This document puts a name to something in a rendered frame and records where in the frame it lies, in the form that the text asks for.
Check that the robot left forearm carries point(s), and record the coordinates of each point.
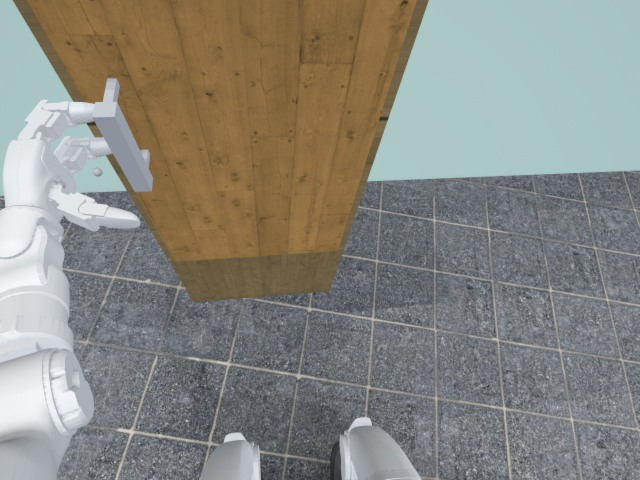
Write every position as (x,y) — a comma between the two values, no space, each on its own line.
(34,291)

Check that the left robot hand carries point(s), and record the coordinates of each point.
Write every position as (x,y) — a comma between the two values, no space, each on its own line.
(31,170)

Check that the robot left upper arm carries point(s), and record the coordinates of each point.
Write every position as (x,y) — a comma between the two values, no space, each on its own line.
(44,399)

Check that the handle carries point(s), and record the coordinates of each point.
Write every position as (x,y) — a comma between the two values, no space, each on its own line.
(112,124)

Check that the robot left shin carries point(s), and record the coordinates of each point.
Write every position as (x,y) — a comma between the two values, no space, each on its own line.
(233,437)

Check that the cupboard door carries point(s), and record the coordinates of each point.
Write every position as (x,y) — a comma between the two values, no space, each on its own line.
(258,114)

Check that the robot left thigh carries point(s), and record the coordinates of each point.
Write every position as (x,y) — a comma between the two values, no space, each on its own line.
(233,460)

